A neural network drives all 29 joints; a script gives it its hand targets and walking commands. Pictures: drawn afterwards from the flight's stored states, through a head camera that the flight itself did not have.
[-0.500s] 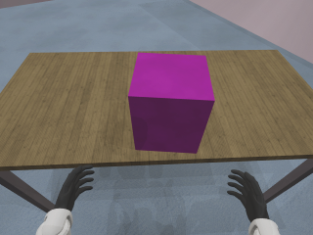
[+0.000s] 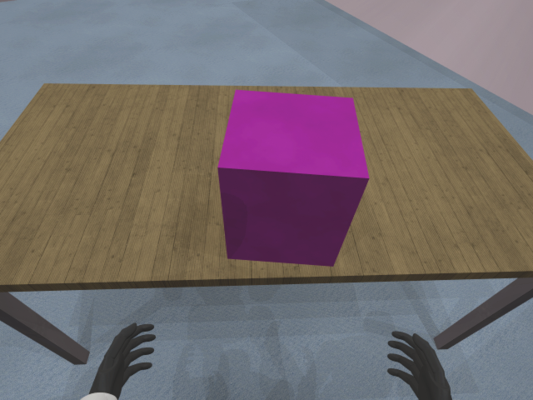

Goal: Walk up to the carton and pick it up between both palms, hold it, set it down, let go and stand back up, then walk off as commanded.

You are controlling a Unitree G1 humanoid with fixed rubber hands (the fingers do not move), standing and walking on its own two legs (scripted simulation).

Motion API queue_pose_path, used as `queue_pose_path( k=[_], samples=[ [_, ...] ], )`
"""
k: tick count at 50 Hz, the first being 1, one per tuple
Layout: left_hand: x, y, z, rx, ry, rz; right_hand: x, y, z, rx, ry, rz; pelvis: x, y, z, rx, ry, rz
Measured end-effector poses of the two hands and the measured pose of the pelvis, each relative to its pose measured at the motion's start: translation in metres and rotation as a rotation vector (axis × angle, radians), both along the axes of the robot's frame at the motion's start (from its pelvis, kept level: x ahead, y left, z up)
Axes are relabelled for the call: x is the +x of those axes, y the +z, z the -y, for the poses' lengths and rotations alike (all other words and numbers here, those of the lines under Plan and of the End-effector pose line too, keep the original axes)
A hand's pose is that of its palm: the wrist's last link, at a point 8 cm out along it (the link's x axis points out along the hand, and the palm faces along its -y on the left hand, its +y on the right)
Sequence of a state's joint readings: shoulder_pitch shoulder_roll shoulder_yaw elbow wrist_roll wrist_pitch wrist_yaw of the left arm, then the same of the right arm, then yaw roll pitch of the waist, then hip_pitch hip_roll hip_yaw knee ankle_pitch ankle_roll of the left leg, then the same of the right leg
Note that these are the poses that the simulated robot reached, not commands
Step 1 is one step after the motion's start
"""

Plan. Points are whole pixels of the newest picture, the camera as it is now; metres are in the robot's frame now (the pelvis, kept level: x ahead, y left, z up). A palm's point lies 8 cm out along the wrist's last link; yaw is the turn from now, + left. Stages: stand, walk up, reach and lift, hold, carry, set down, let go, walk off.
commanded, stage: set down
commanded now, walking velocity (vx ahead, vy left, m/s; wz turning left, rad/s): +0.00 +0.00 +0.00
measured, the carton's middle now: (286, 182) +0.50 +0.00 +0.03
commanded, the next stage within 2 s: let go in 0.48 s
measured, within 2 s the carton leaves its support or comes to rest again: neither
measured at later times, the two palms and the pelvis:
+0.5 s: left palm (113, 390) +0.17 +0.24 -0.07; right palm out of the picture +0.15 -0.21 -0.07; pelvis +0.00 +0.00 +0.00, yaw +0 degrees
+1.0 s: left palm (115, 390) +0.17 +0.25 -0.08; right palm out of the picture +0.14 -0.23 -0.09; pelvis +0.01 +0.00 +0.00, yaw +0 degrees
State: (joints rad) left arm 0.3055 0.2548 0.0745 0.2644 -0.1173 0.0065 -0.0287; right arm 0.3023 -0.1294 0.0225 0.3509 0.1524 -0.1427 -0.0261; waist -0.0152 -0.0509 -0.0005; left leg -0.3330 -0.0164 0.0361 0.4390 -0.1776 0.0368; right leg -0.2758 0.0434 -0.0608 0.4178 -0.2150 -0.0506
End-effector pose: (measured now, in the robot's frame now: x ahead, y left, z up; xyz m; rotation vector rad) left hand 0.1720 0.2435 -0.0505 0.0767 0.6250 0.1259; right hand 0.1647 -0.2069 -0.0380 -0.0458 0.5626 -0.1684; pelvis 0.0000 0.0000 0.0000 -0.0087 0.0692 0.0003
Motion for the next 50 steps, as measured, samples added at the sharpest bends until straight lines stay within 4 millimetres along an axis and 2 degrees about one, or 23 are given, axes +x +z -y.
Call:
queue_pose_path(
  k=[7,19,25,30,47,50],
  samples=[
    [-0.001,0.0,0.0,0.021,0.006,-0.017,-0.003,-0.006,-0.001,0.021,0.007,-0.002,0.0,0.0,0.0,0.0,0.0,0.0],
    [-0.003,-0.015,-0.001,0.022,0.019,-0.114,-0.02,-0.029,0.005,0.025,-0.002,-0.113,0.002,0.0,0.001,0.001,0.0,-0.003],
    [-0.005,-0.02,-0.001,0.022,0.02,-0.138,-0.017,-0.029,0.006,0.025,0.007,-0.099,0.003,0.0,0.001,0.001,0.0,-0.003],
    [-0.009,-0.026,-0.003,0.024,0.028,-0.178,-0.02,-0.037,0.007,0.028,0.008,-0.136,0.003,0.0,0.001,0.001,0.0,-0.005],
    [-0.003,-0.027,0.0,0.04,0.021,-0.202,-0.02,-0.046,0.019,0.017,0.031,-0.167,0.01,0.0,0.002,0.003,0.0,-0.014],
    [-0.003,-0.029,-0.002,0.061,0.013,-0.206,-0.025,-0.051,0.026,-0.024,0.054,-0.241,0.013,0.0,0.002,0.003,0.0,-0.018]
  ],
)
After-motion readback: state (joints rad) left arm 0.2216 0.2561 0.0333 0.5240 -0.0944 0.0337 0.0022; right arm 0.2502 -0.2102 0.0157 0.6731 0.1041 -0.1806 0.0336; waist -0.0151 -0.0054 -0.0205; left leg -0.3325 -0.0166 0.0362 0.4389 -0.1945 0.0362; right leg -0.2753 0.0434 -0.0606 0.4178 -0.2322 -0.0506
